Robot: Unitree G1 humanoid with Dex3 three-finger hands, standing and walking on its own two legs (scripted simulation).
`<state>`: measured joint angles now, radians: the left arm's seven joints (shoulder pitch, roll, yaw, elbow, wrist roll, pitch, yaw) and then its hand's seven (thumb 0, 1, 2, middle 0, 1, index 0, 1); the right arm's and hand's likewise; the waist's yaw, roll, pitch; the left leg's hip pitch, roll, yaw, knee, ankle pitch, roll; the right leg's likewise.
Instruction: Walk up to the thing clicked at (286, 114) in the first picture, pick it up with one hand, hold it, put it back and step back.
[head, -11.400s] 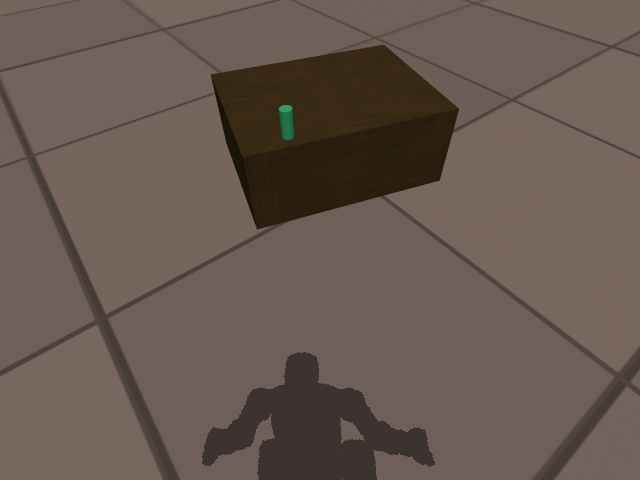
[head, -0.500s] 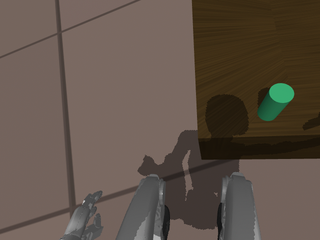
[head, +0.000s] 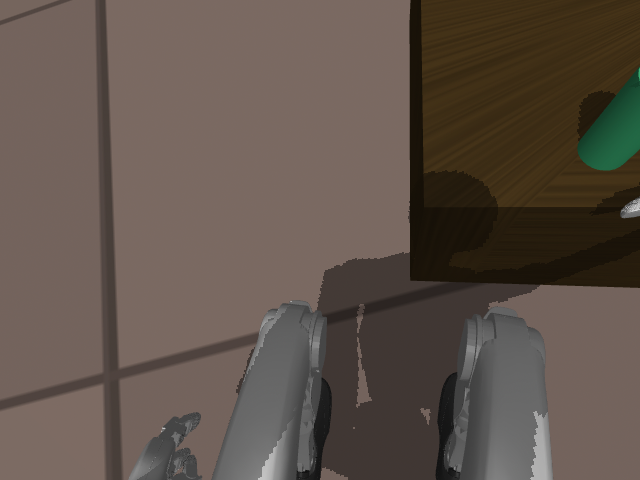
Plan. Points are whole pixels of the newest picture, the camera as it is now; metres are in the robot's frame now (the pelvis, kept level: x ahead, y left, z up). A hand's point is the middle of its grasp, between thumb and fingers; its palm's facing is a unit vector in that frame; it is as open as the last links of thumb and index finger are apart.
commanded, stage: close in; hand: right
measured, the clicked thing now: (632, 118) +0.49 -0.27 +0.04
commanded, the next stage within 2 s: rest palm in 0.26 s
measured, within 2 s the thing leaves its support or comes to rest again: leaves its support in 1.64 s
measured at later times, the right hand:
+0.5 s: hand (631, 126) +0.49 -0.28 +0.03, palm faces +0.20 +0.98 +0.00, open 17.0 cm
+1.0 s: hand (615, 117) +0.50 -0.26 +0.03, palm faces +0.18 +0.98 +0.00, open 14.5 cm
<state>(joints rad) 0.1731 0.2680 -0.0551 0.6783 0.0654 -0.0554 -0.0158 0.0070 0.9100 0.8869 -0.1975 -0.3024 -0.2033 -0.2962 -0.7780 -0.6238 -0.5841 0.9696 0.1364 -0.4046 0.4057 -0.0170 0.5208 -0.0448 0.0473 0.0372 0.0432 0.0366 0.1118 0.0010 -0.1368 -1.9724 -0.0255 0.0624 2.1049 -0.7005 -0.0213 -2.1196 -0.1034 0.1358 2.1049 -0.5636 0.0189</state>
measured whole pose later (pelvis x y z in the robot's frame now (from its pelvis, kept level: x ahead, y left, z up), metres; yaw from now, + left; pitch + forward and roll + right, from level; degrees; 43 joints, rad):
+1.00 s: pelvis +0.01 +0.00 +0.02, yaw -1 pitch +34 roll +5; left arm 0.14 0.27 -0.01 0.65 0.07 0.00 -0.03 0.00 0.91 0.89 -0.20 -0.31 -0.20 -0.30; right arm -0.78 -0.49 -0.49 0.92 0.13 -0.43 0.27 -0.01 0.40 -0.16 0.51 0.32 0.50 0.32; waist 0.11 -0.01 -0.15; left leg -1.94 -0.03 0.05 2.07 -0.73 -0.01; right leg -2.07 -0.11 0.12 2.06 -0.60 0.03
